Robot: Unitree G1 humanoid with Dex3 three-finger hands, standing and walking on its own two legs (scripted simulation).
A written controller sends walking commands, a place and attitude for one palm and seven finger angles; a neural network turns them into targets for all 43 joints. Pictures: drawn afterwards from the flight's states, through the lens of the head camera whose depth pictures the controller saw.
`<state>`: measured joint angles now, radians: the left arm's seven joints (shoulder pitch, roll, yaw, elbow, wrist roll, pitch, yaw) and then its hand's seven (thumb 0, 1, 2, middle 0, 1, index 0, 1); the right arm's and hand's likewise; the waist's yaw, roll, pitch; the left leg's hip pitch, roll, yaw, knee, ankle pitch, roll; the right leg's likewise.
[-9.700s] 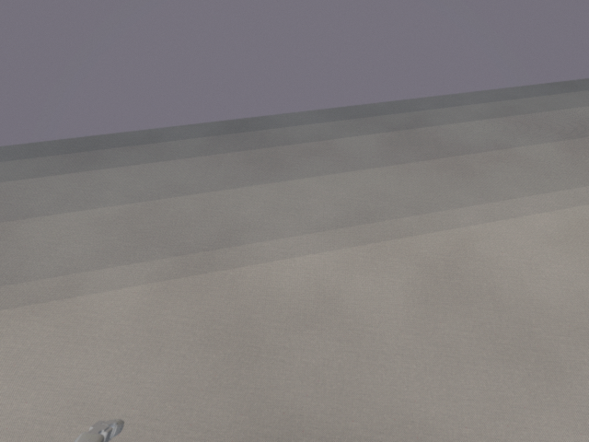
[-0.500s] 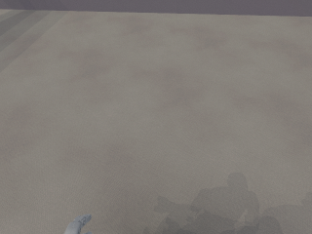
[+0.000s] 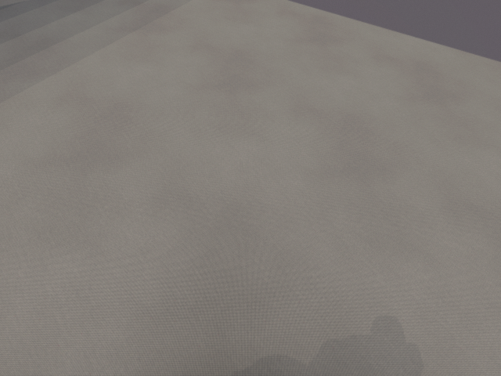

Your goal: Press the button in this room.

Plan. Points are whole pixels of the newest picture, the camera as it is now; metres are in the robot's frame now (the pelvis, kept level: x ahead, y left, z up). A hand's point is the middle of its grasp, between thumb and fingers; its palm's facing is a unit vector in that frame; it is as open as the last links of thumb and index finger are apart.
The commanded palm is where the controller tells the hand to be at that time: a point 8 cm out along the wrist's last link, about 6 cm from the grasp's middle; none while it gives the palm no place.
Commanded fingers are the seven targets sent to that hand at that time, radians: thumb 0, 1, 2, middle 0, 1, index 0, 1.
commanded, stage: turn or walk to find it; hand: left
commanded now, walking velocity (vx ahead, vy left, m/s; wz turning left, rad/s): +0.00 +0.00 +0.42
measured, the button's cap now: out of the picture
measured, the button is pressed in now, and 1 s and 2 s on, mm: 0 0 0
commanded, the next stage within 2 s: none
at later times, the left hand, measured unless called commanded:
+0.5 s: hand out of the picture +0.04 +0.16 -0.13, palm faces +0.22 -0.93 -0.30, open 7.4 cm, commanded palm none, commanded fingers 0.00 0.90 0.90 -0.20 -0.30 -0.20 -0.30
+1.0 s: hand out of the picture -0.14 +0.17 -0.18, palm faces +0.48 -0.85 -0.23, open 7.4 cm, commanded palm none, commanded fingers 0.00 0.90 0.90 -0.20 -0.30 -0.20 -0.30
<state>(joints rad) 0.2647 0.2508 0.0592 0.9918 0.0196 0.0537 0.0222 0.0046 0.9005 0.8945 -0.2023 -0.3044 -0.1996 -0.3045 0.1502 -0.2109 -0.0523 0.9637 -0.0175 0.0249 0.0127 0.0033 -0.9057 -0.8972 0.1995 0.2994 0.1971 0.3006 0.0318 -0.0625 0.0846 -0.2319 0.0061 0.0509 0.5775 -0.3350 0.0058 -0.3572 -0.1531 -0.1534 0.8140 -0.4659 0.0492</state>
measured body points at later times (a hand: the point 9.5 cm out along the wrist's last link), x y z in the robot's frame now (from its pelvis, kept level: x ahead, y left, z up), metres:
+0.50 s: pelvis -0.02 -0.05 +0.01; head +0.01 -0.09 +0.45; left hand +0.03 +0.21 -0.10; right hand +0.07 -0.29 -0.17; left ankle -0.06 +0.10 -0.66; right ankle +0.00 -0.13 -0.73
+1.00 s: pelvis -0.06 -0.02 +0.00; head -0.04 +0.02 +0.45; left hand -0.17 +0.22 -0.16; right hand +0.14 -0.20 -0.13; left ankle -0.11 +0.06 -0.73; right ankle -0.01 -0.13 -0.70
